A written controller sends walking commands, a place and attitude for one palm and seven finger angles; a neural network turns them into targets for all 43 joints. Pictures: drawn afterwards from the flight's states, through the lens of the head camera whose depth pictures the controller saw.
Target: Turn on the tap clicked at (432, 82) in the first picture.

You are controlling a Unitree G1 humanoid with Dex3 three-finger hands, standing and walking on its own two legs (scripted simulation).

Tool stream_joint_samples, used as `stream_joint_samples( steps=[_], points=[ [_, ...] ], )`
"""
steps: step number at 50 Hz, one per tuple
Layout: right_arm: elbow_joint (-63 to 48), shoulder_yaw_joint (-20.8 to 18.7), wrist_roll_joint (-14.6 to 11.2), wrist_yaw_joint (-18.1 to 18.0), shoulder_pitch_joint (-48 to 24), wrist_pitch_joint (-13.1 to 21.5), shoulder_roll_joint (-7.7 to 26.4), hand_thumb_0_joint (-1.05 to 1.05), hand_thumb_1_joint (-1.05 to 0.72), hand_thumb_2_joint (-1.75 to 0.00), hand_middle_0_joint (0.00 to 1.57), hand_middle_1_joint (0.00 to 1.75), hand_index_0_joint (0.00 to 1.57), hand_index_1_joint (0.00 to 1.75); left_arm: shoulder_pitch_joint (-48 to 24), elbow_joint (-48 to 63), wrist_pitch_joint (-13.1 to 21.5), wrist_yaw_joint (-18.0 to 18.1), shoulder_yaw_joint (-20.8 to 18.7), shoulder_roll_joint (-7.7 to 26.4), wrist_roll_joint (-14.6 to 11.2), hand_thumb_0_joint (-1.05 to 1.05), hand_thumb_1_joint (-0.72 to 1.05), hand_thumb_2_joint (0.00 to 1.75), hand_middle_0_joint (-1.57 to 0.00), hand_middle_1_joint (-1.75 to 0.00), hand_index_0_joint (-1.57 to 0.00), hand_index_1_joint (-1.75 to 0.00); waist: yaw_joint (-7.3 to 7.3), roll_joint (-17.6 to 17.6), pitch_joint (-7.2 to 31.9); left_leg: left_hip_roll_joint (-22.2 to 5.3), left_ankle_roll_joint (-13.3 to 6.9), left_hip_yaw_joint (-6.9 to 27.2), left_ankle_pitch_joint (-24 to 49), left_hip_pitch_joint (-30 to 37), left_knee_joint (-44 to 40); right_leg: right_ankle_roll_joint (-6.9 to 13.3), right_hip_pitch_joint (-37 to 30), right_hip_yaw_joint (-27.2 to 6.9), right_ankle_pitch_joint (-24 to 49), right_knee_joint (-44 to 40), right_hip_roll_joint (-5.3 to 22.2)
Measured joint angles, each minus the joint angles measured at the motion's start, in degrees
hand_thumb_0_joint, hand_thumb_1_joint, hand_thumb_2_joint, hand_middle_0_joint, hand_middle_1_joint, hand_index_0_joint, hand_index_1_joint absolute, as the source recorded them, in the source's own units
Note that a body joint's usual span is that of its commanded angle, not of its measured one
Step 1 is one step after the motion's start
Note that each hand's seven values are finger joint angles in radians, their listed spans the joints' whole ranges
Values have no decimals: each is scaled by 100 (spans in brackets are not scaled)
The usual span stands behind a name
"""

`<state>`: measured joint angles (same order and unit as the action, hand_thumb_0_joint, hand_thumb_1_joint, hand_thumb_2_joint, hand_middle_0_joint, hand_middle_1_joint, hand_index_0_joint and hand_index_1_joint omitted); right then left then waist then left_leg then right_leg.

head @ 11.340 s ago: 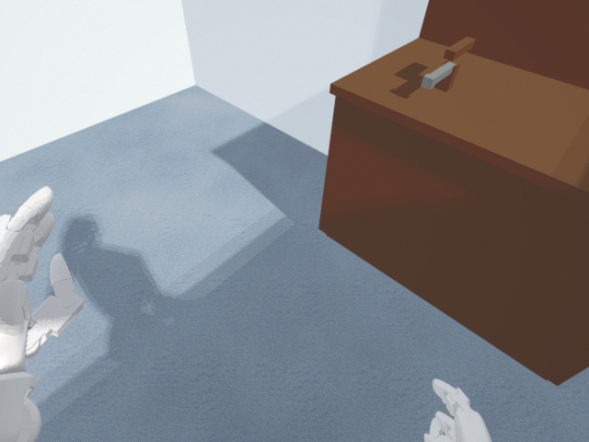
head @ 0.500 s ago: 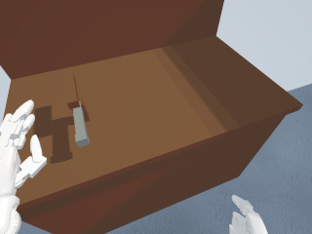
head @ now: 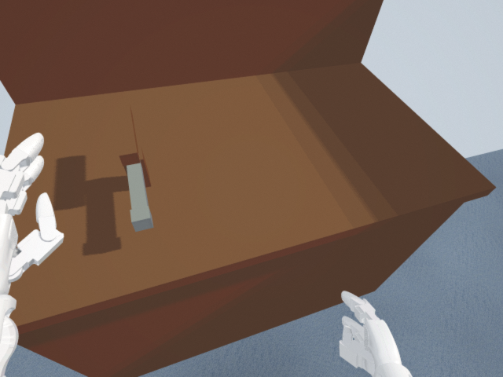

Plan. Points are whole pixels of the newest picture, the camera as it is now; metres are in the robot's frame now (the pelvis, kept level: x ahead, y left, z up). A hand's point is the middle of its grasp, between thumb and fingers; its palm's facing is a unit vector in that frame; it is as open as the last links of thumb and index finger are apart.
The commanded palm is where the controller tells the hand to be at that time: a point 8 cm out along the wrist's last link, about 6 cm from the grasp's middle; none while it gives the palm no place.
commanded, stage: shuffle to correct the standing spot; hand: left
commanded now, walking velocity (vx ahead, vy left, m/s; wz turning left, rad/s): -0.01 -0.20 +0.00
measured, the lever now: (142, 218) +0.33 +0.21 +0.06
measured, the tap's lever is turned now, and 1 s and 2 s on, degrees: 0 0 0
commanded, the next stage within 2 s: come to a stop and stand still in 1.00 s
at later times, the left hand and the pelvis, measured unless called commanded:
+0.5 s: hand (126, 246) +0.22 +0.17 +0.16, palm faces +0.32 -0.88 -0.36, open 7.4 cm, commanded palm +0.16 +0.21 +0.18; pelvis -0.01 -0.07 +0.00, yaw -1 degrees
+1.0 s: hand (183, 266) +0.21 +0.10 +0.16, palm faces +0.31 -0.83 -0.47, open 7.4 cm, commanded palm +0.14 +0.15 +0.18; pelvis -0.02 -0.13 -0.02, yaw -1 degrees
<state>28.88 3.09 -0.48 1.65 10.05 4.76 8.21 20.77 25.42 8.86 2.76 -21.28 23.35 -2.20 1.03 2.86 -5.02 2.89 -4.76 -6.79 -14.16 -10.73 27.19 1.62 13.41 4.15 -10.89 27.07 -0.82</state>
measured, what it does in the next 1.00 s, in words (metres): shifts its weight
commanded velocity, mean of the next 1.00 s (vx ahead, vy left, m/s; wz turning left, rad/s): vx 0.02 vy -0.20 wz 0.02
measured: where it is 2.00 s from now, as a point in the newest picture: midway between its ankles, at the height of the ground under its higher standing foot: outside the picture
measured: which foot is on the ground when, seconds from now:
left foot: down 0.00-1.00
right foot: down 0.00-1.00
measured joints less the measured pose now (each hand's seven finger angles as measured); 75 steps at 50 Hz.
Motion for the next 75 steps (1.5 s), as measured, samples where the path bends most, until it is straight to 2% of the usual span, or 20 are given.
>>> stream_joint_samples(
  steps=[11, 25, 32, 40, 46, 47, 51, 52, 54, 55, 56, 57, 58, 59, 63, 65, 66, 70, 72, 75],
  points=[
    [261, -160, -22, -208, 288, -25, 275, 1, -91, -90, 20, 30, 21, 30, 113, 270, 121, 158, 31, -173, -135, 2, 89, 90, -21, -30, -21, -30, 153, -48, 153, -328, 222, 117, -5, -199, 156, 274, -11, 131, 190, -315, -323],
    [257, -241, -102, -282, 321, -37, 329, 1, -91, -90, 20, 30, 21, 30, 245, 97, -5, 158, 178, -151, -204, 2, 89, 90, -21, -30, -21, -30, -83, -152, 384, -624, 420, 224, -230, -503, 448, 510, 161, 179, 206, -379, -644],
    [332, -272, -71, -334, 361, -4, 304, 1, -91, -90, 20, 30, 21, 30, 246, 286, -49, 197, 36, -55, -226, 2, 89, 90, -21, -30, -21, -30, -51, -20, 236, -677, 616, 234, -62, -324, 228, 5, 154, 145, 76, -248, -687],
    [281, -357, -92, -277, 135, -45, 347, 1, -91, -90, 20, 30, 21, 30, 327, 356, -11, 73, -49, 70, -221, 2, 89, 90, -21, -30, -21, -30, -94, -212, 88, -750, 690, 291, -177, -310, 446, 378, 116, 219, 2, -87, -759],
    [133, -358, -92, -280, 51, -63, 283, 1, -91, -90, 20, 30, 21, 30, 394, 149, -147, 69, -114, 78, -238, 2, 89, 90, -21, -30, -21, -30, -30, -61, 26, -743, 768, 138, -24, -248, 301, -596, 468, 148, -332, 587, -650],
    [63, -386, -77, -271, 80, -73, 319, 1, -91, -90, 20, 30, 21, 30, 344, 111, -180, 56, -71, 45, -193, 2, 89, 90, -21, -30, -21, -30, -24, -116, -8, -746, 799, 178, -79, -303, 448, -477, 452, 214, -461, 632, -640],
    [297, -426, -152, -233, 76, -104, 318, 1, -91, -90, 20, 30, 21, 30, 255, 274, -263, 60, 81, -50, -170, 2, 89, 90, -21, -30, -21, -30, -81, -250, -132, -702, 577, 498, -1044, -666, 1542, 580, 179, 538, -158, 235, -768],
    [464, -419, -172, -224, 61, -81, 230, 1, -91, -90, 20, 30, 21, 30, 263, 347, -237, 60, 77, -50, -201, 2, 89, 90, -21, -30, -21, -30, -87, -149, -164, -640, 566, 435, -1288, -637, 1656, 407, 48, 567, -45, 0, -784],
    [685, -360, -198, -189, 39, 30, 51, 1, -91, -90, 20, 30, 21, 30, 386, 516, -158, 100, -68, 2, -289, 2, 89, 90, -21, -30, -21, -30, -20, 99, -185, -592, 349, -36, -1430, -203, 795, -824, 124, 522, 271, -57, -818],
    [583, -348, -127, -180, 22, 90, 67, 1, -91, -90, 20, 30, 21, 30, 458, 562, -109, 168, -161, 6, -326, 2, 89, 90, -21, -30, -21, -30, -14, 8, -213, -714, 76, -77, -734, -94, 253, -1231, 737, 436, -18, 1348, -919],
    [401, -382, -6, -182, 17, 105, 90, 1, -91, -90, 20, 30, 21, 30, 457, 555, -119, 220, -204, 52, -279, 2, 89, 90, -21, -30, -21, -30, -86, -101, -344, -842, 71, -3, 26, -166, 236, -1085, 1327, 252, -513, 3204, -943],
    [315, -417, 45, -196, 12, 106, 106, 1, -91, -90, 20, 30, 21, 30, 380, 516, -193, 216, -181, 129, -200, 2, 89, 90, -21, -30, -21, -30, -103, -147, -502, -904, 253, 49, 262, -160, 323, -414, 1645, -18, -860, 4622, -858],
    [292, -460, 65, -164, 35, 70, 157, 1, -91, -90, 20, 30, 21, 30, 273, 463, -260, 161, -102, 164, -147, 2, 89, 90, -21, -30, -21, -30, -112, -253, -553, -980, 424, 142, 282, -195, 380, 256, 1783, -269, -990, 5311, -714],
    [290, -480, 65, -117, 81, 28, 225, 1, -91, -90, 20, 30, 21, 30, 228, 442, -273, 104, -42, 167, -123, 2, 89, 90, -21, -30, -21, -30, -117, -376, -505, -1071, 530, 240, 238, -281, 415, 361, 1814, -501, -1059, 5359, -519],
    [8, -448, -129, -91, 515, 72, 372, 1, -91, -90, 20, 30, 21, 30, 601, 805, 29, 51, -393, 506, -65, 2, 89, 90, -21, -30, -21, -30, -100, -546, -187, -1319, 405, 663, -433, -1084, 1505, 15, 801, -855, -239, 1583, 525],
    [83, -441, -202, -127, 517, 110, 456, 1, -91, -90, 20, 30, 21, 30, 588, 966, 193, 84, -604, 626, 17, 2, 89, 90, -21, -30, -21, -30, -90, -585, -193, -1224, 385, 1098, -968, -1586, 2760, -781, 662, -692, -882, 1426, 507],
    [289, -478, -198, -169, 430, 120, 544, 1, -91, -90, 20, 30, 21, 30, 456, 933, 251, 82, -523, 498, 33, 2, 89, 90, -21, -30, -21, -30, -152, -716, -242, -1127, 397, 1200, -1088, -1704, 3234, -904, 684, -584, -973, 1652, 401],
    [727, -577, -227, -250, 364, -66, 607, 1, -91, -90, 20, 30, 21, 30, 27, 723, 180, 162, -256, 105, 104, 1, 89, 90, -21, -30, -21, -30, -244, -446, -54, -590, 391, 866, -1540, -1299, 2856, -730, 902, -582, -966, 2098, 471],
    [689, -557, -218, -294, 347, -86, 492, 1, -91, -90, 20, 30, 20, 30, -35, 532, 140, 211, -338, 35, 101, 1, 89, 90, -21, -30, -21, -30, -224, -71, -70, -440, 418, 656, -1299, -1234, 2662, -399, 1123, -761, -1350, 2532, 570],
    [494, -574, -175, -249, 485, 92, 374, 1, -91, -90, 20, 30, 20, 30, 31, 219, 36, 272, -410, -83, 131, 1, 89, 90, -21, -30, -21, -30, -306, -96, -1, -418, 356, 620, -848, -1223, 2330, -168, 1391, -579, -1709, 3698, 287]
  ],
)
